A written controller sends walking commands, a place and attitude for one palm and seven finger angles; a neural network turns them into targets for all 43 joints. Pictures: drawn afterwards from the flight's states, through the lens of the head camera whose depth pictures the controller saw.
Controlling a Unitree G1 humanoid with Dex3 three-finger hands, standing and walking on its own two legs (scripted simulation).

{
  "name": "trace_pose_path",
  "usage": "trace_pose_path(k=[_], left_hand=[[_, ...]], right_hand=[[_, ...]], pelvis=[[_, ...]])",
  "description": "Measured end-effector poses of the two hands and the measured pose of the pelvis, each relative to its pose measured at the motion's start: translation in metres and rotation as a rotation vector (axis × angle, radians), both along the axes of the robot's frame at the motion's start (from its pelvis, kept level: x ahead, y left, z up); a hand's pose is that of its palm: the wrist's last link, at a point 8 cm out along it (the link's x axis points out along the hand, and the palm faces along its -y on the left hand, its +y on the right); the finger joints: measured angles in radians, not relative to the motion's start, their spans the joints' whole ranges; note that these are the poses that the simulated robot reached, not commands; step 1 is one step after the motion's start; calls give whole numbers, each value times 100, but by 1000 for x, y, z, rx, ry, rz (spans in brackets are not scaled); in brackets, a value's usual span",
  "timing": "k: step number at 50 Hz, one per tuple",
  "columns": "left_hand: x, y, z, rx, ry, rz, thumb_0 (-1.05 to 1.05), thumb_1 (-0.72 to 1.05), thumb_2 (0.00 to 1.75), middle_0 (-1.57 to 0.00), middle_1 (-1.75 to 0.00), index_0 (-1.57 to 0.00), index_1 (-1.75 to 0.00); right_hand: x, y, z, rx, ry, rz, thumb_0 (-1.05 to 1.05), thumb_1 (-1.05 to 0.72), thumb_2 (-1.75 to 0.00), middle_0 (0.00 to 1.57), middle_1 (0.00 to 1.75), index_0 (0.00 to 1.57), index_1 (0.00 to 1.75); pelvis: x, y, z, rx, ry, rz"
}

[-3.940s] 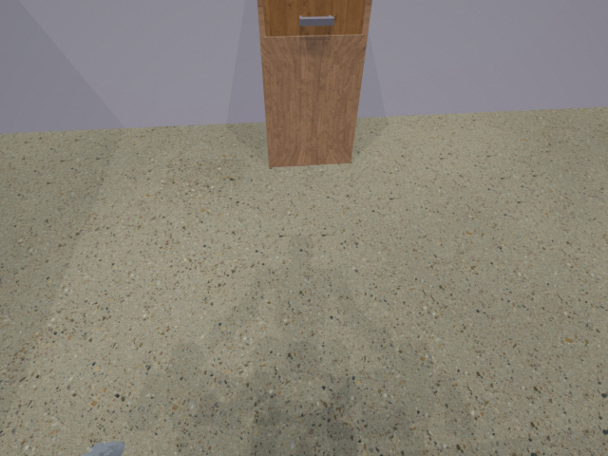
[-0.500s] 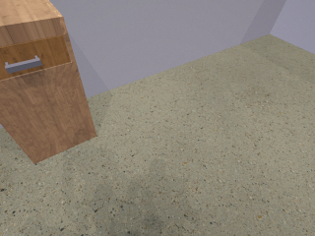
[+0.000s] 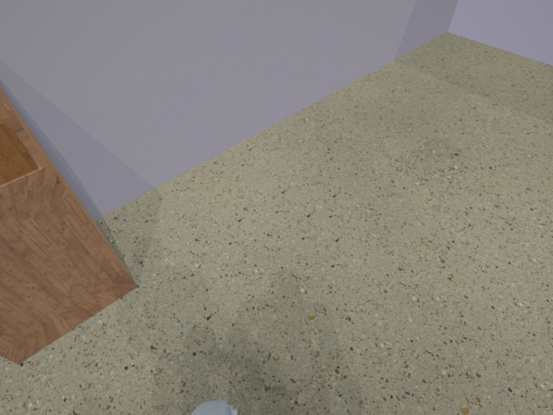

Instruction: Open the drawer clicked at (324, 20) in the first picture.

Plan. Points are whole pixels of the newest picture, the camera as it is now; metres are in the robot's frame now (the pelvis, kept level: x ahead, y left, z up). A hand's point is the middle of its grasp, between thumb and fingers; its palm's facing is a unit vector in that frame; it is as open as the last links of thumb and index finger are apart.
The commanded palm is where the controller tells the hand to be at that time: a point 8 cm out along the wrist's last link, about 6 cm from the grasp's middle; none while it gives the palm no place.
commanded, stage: turn to face it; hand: left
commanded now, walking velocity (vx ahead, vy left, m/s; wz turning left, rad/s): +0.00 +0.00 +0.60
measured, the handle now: out of the picture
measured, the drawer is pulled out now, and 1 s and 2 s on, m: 0.00 0.00 0.00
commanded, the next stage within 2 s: take the last steps up to it in 1.00 s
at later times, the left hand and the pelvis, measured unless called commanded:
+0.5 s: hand out of the picture +0.07 +0.26 -0.17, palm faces +0.30 -0.92 -0.24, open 7.4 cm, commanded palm none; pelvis +0.06 +0.04 +0.00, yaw +15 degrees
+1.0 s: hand out of the picture +0.03 +0.17 -0.15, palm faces +0.51 -0.82 -0.26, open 7.4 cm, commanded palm none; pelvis +0.07 -0.03 +0.01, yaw +32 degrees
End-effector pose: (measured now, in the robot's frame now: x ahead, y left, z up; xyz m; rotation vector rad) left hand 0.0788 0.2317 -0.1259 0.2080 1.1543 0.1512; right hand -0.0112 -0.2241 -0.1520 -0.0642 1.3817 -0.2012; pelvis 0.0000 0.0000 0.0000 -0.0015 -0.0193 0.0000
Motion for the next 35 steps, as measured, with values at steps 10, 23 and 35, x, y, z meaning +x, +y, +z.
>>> trace_pose_path(k=[10,23,35], left_hand=[[-7,20,-18,-61,30,151,0,94,90,-21,-30,-20,-30],[-33,73,-15,-28,102,309,0,91,90,-20,-30,-19,-30],[-9,52,12,60,-31,383,0,91,90,-20,-30,-19,-30]], right_hand=[[139,10,23,-55,-151,211,0,-91,-90,19,30,19,30],[207,46,34,-87,-205,376,0,-90,-90,20,30,20,30],[220,15,13,-29,-139,449,1,-90,-90,20,30,20,30]], pelvis=[[37,15,-2,-25,-6,122],[55,42,0,-27,25,248],[65,3,-2,-12,32,393]])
